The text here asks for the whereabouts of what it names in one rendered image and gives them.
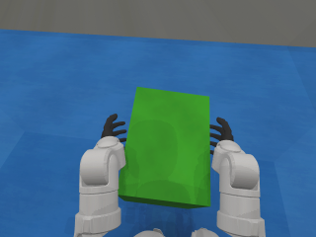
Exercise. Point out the right robot forearm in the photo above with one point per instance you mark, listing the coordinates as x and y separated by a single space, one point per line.
239 213

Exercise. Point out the left robot hand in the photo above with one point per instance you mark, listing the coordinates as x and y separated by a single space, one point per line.
109 127

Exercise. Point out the carton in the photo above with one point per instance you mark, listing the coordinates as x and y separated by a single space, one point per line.
167 150

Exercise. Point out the left robot forearm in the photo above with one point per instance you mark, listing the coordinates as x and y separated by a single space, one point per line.
99 211

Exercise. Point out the robot left shin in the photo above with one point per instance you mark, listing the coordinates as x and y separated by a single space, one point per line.
158 230

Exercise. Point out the right robot hand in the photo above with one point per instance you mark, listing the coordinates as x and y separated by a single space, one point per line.
225 130

